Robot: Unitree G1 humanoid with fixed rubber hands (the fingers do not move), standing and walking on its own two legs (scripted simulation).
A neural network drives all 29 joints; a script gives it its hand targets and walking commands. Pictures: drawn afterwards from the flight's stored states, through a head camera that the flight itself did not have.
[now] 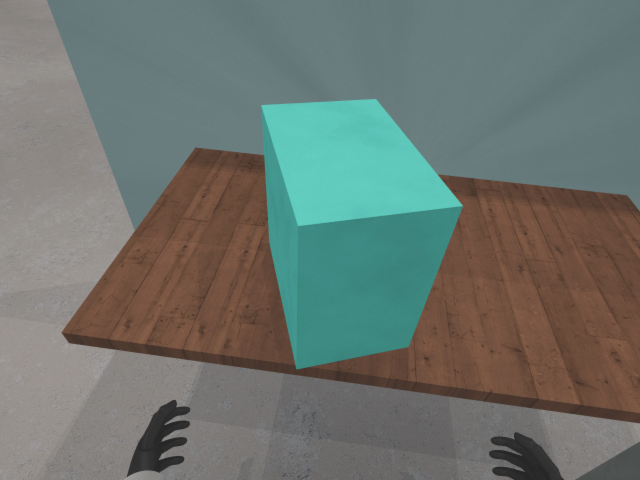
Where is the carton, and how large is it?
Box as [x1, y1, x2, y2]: [261, 99, 462, 369]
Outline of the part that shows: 375,99 261,105 269,243 296,369 408,346 462,206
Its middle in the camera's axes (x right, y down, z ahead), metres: +0.02 -0.02 +0.62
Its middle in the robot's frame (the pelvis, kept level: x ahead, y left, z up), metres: +0.49 +0.02 +0.07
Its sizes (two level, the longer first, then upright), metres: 0.293 0.191 0.298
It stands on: a table, 0.70 m high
